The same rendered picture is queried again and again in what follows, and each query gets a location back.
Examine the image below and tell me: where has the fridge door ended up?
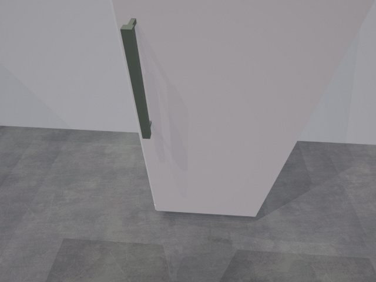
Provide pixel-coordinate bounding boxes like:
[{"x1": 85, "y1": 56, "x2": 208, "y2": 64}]
[{"x1": 112, "y1": 0, "x2": 375, "y2": 217}]

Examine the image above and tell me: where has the handle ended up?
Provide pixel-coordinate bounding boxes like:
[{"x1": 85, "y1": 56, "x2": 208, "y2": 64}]
[{"x1": 120, "y1": 18, "x2": 152, "y2": 139}]

